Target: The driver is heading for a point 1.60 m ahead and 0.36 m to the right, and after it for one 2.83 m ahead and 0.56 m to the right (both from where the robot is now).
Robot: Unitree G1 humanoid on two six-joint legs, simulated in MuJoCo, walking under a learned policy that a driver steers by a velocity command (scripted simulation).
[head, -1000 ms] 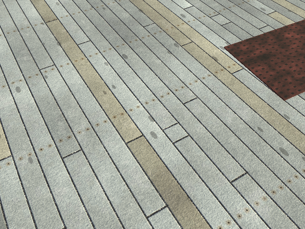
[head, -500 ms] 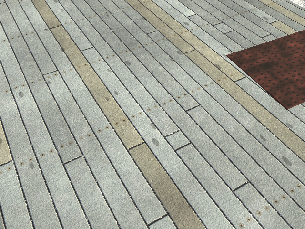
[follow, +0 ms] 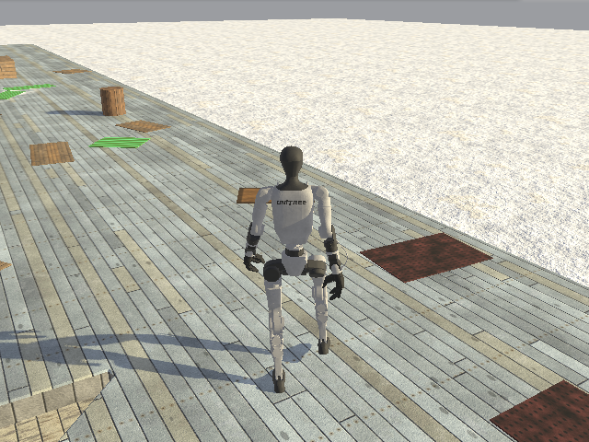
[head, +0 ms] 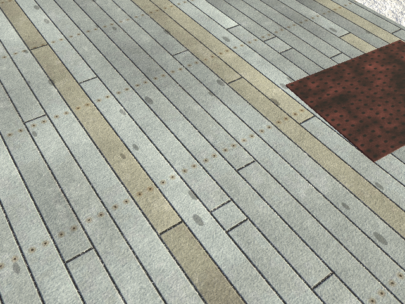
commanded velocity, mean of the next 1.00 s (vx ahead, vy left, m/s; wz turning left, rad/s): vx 0.49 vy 0.00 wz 0.00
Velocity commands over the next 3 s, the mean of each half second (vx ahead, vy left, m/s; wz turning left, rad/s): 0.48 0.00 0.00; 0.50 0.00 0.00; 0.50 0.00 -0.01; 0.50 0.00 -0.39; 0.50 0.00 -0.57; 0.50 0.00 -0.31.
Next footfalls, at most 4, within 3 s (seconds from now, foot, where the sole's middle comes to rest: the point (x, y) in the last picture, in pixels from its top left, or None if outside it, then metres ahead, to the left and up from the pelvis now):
0.20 right None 0.32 -0.13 -0.78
0.74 left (158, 272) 0.63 0.11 -0.78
1.30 right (218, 193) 0.95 -0.12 -0.78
1.82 left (161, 140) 1.25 0.10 -0.78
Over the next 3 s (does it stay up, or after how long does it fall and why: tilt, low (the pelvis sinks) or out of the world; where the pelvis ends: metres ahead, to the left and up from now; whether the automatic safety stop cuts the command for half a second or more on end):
stays up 1.65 -0.25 -0.01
